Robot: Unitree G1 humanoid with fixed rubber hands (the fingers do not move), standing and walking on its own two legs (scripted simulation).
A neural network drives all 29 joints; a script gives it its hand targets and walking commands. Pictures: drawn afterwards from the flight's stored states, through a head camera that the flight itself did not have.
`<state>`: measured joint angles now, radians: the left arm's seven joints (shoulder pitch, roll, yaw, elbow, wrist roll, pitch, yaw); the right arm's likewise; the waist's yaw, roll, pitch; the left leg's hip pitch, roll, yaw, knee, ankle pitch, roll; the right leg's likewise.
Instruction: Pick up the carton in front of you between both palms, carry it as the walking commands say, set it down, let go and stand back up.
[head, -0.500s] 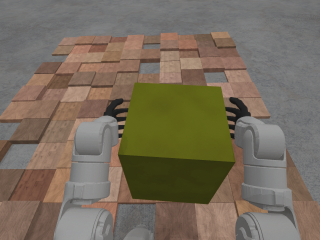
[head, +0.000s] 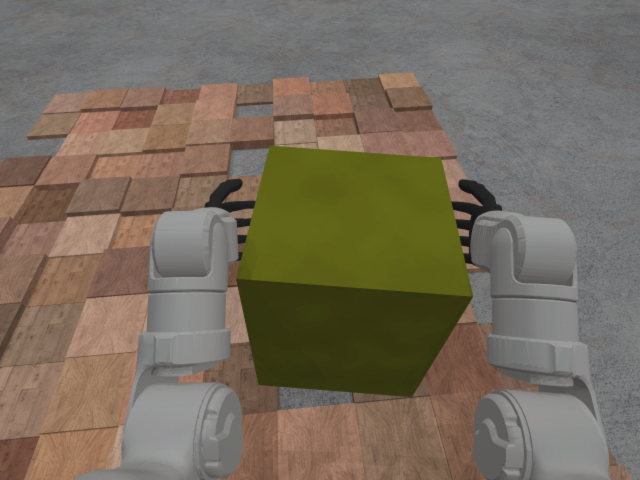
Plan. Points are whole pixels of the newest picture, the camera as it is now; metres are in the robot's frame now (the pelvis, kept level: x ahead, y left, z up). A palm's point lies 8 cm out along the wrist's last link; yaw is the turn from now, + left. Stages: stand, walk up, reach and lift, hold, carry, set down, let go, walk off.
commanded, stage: carry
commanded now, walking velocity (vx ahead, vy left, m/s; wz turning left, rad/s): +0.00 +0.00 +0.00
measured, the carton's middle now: (344, 278) +0.37 +0.00 +0.06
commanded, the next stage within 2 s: none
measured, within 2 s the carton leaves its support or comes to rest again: neither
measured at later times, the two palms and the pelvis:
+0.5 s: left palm (215, 212) +0.46 +0.18 +0.09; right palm (431, 211) +0.47 -0.12 +0.09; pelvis +0.10 +0.02 -0.02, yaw +2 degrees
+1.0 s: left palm (199, 212) +0.44 +0.19 +0.11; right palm (423, 201) +0.46 -0.11 +0.11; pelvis +0.11 +0.03 -0.02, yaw +2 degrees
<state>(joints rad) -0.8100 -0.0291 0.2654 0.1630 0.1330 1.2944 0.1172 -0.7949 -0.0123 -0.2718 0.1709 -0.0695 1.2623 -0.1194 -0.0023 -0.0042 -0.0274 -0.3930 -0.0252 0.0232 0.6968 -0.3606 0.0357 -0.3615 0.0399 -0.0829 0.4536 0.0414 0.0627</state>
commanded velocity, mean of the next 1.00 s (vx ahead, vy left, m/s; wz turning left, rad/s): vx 0.00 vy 0.00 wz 0.00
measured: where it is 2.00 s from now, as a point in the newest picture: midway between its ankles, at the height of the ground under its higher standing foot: (335, 450)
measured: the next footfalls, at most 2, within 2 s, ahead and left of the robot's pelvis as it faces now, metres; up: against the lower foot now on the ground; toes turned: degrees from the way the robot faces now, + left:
left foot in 0.24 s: +0.12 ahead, +0.09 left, -0.01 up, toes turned +1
left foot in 1.80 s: +0.42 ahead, +0.11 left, +0.00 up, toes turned +8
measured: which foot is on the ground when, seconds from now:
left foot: up 0.00-0.22, down 0.24-1.00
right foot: down 0.00-1.00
